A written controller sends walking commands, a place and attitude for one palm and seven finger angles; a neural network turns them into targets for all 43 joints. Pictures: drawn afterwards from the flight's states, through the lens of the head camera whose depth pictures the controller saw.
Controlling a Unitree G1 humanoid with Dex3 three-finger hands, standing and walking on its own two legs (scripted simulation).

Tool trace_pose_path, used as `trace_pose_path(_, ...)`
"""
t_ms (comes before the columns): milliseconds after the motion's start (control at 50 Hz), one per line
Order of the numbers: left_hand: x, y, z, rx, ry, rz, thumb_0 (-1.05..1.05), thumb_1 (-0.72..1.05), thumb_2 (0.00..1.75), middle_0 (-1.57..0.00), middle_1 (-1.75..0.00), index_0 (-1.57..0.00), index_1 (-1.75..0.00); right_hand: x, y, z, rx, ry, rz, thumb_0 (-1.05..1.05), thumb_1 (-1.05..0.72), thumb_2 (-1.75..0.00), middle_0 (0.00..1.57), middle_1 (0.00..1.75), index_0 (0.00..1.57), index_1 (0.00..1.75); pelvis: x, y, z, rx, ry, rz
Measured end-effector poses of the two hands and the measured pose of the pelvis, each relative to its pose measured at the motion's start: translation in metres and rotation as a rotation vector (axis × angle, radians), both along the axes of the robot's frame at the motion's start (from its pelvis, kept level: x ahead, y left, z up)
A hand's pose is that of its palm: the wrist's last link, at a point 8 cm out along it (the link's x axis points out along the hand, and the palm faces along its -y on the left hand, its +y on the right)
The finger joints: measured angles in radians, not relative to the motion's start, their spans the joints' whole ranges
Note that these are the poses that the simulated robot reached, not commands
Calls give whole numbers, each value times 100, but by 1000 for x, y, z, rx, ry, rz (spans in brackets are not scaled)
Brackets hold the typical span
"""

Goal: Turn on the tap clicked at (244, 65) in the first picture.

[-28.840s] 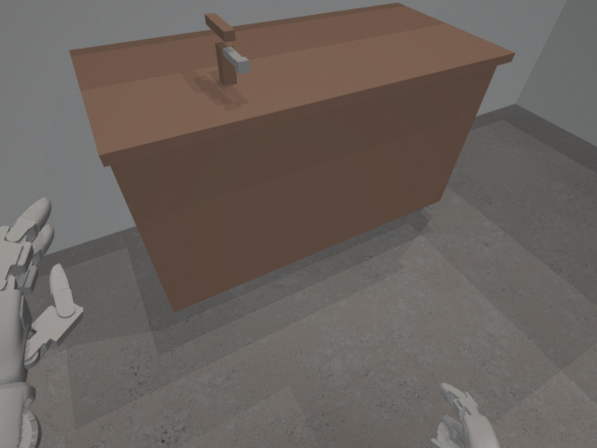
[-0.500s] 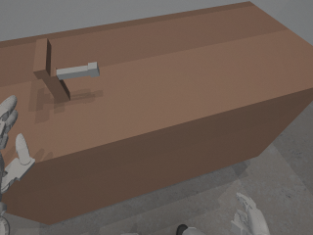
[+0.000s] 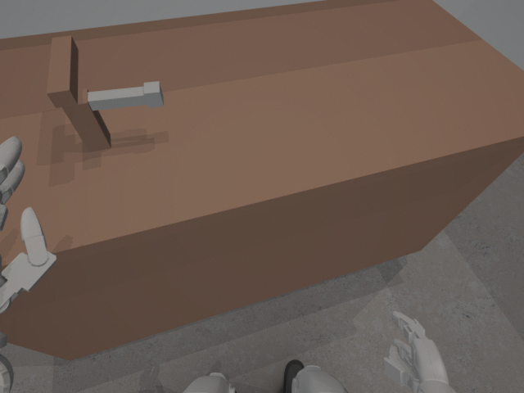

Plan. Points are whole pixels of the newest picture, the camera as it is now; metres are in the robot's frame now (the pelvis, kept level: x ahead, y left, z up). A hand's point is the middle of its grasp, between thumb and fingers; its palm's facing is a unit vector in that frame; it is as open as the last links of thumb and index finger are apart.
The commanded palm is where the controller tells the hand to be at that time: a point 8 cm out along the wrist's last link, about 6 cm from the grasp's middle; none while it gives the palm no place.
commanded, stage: step back with the hand held close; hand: left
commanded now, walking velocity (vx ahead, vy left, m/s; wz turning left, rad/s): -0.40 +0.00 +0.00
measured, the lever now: (153, 94) +0.53 +0.20 +0.13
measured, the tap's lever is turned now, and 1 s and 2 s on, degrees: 85 85 85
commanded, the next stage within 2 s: stop stepping back and stand still in 0.62 s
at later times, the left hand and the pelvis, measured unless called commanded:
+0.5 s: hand (95, 319) +0.17 +0.16 +0.18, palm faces +0.21 -0.87 -0.46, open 7.4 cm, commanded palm +0.11 +0.22 +0.19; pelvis -0.06 -0.05 +0.02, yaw -4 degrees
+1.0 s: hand out of the picture +0.01 +0.17 +0.17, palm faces +0.37 -0.84 -0.39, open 7.4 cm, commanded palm -0.04 +0.22 +0.19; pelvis -0.20 -0.06 +0.01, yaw +0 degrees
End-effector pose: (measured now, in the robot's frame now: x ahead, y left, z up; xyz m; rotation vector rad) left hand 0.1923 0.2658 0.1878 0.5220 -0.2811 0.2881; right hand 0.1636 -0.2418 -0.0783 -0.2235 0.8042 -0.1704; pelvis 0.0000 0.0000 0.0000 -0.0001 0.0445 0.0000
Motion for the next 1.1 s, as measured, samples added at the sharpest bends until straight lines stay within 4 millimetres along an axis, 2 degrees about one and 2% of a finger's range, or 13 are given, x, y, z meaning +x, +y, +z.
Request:
trace_pose_path(120,-12,14,0,40,15,10,1,88,90,-21,-30,-21,-30,-16,4,2,-31,18,-14,1,-90,-90,20,30,20,30,-6,6,1,-18,-2,13)
trace_pose_path(180,-17,22,8,33,7,65,1,88,90,-21,-30,-21,-30,-23,10,5,-17,28,-8,1,-90,-90,20,30,20,30,-6,2,9,-27,7,13)
trace_pose_path(240,-22,20,11,-25,1,103,1,88,90,-21,-30,-21,-30,-27,15,9,14,26,13,1,-90,-90,20,30,20,30,-8,-4,17,-27,16,-16)
trace_pose_path(300,-22,4,7,-85,25,92,1,89,90,-21,-30,-21,-30,-27,18,11,44,8,45,1,-90,-90,20,30,20,30,-16,-12,21,-27,20,-34)
trace_pose_path(360,-23,-21,2,-99,57,37,1,89,90,-20,-30,-20,-30,-26,13,11,72,-30,66,1,-90,-90,20,30,20,30,-29,-25,19,-14,26,-48)
trace_pose_path(420,-31,-46,2,-65,79,-35,1,89,90,-20,-30,-21,-30,-27,-1,11,85,-63,62,1,-90,-90,20,30,20,30,-47,-38,17,-32,26,-62)
trace_pose_path(480,-45,-61,9,-34,90,-95,1,89,90,-21,-30,-21,-30,-38,-21,20,75,-73,13,1,-90,-90,20,30,20,30,-61,-45,20,-12,39,-62)
trace_pose_path(580,-75,-56,9,5,131,-77,1,88,90,-21,-30,-21,-30,-67,-50,33,2,-63,-43,1,-90,-90,20,30,20,30,-80,-47,24,20,53,-52)
trace_pose_path(680,-107,-37,-4,-23,116,-29,1,88,90,-21,-30,-21,-30,-104,-65,30,-81,-37,-71,1,-90,-90,20,30,20,30,-109,-38,15,-8,41,-11)
trace_pose_path(760,-138,-31,-5,-41,97,11,1,88,90,-21,-30,-21,-30,-139,-58,28,-69,-22,-52,1,-91,-90,20,30,19,30,-135,-42,17,20,8,-16)
trace_pose_path(900,-193,-47,5,-37,56,62,1,89,90,-21,-30,-21,-30,-189,-40,13,49,-58,21,1,-90,-90,20,30,20,30,-175,-58,13,6,-52,-7)
trace_pose_path(980,-213,-54,1,-79,59,71,1,88,90,-21,-30,-21,-30,-215,-42,6,65,-25,16,1,-90,-90,20,30,20,30,-196,-61,14,11,-66,-6)
trace_pose_path(1100,-235,-51,-3,-107,37,54,1,88,90,-21,-30,-21,-30,-252,-55,9,10,-44,-27,1,-90,-90,20,30,20,30,-222,-56,10,4,-74,-2)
